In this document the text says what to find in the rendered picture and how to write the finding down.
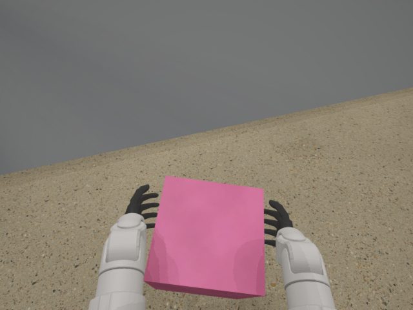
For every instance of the robot left hand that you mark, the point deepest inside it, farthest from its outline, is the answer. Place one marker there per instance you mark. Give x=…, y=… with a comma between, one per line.
x=136, y=205

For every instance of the carton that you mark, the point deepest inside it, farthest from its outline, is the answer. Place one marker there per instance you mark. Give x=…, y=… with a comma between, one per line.
x=208, y=240

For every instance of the right robot forearm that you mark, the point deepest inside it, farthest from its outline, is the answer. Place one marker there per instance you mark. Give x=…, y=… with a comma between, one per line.
x=304, y=275

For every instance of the left robot forearm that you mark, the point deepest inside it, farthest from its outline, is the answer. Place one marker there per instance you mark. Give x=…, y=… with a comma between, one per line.
x=122, y=268

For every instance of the robot right hand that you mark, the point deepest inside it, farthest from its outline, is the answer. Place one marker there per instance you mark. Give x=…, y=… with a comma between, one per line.
x=282, y=218

